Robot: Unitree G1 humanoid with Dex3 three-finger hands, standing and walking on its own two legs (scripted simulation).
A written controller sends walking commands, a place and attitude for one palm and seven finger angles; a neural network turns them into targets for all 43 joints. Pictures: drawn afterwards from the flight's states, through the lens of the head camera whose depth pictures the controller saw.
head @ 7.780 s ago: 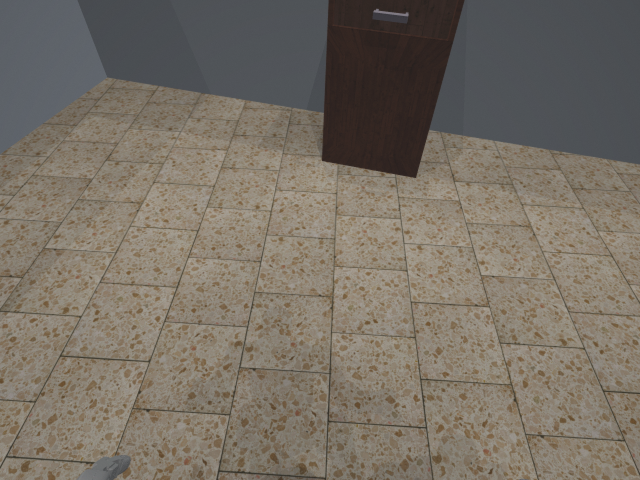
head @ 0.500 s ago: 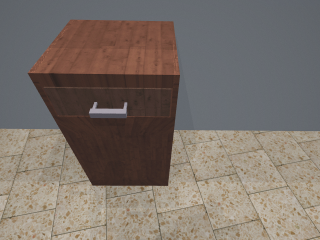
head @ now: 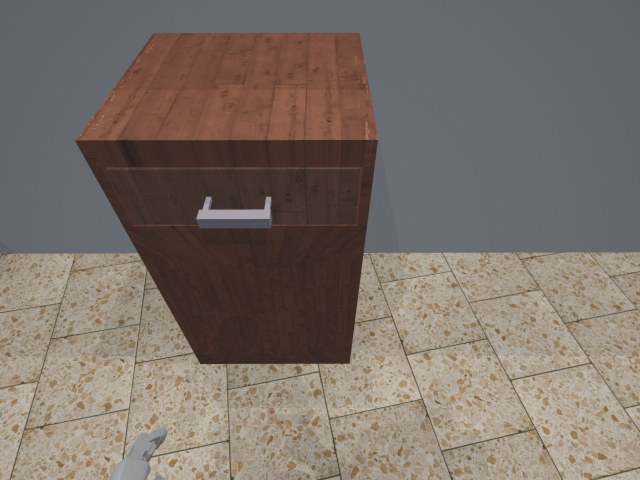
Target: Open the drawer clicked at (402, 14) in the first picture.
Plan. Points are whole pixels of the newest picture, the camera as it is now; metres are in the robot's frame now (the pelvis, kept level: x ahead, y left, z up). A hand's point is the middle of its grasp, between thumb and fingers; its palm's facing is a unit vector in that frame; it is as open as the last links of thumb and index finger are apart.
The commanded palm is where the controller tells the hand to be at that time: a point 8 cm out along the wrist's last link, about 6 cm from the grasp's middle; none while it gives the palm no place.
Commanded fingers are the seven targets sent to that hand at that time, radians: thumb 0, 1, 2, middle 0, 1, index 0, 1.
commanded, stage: raise the hand with hooked fingers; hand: left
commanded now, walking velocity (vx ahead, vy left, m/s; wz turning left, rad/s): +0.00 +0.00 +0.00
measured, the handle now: (236, 210) +0.56 +0.19 -0.02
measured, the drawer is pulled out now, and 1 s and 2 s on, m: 0.00 0.00 0.00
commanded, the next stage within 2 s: move the hooked fingers above the handle in 1.76 s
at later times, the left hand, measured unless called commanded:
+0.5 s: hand (158, 421) +0.19 +0.21 -0.02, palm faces +0.16 -0.04 -0.99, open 9.9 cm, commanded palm +0.17 +0.21 +0.03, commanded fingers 0.00 0.13 0.57 -0.25 -0.80 -0.25 -0.80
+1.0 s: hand (167, 327) +0.28 +0.21 +0.05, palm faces +0.19 -0.07 -0.98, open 12.8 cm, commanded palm +0.25 +0.21 +0.10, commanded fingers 0.00 -0.45 0.32 -0.30 -1.17 -0.30 -1.17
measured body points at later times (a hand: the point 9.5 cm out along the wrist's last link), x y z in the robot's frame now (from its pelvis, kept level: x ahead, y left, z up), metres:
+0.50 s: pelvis -0.01 -0.06 -0.05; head +0.03 -0.07 +0.40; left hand +0.18 +0.21 +0.04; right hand +0.27 -0.24 -0.11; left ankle -0.01 +0.07 -0.73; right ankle +0.00 -0.12 -0.73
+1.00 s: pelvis +0.00 -0.03 -0.01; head +0.03 -0.06 +0.43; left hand +0.27 +0.21 +0.10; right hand +0.17 -0.30 -0.12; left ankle -0.01 +0.09 -0.73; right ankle +0.00 -0.12 -0.73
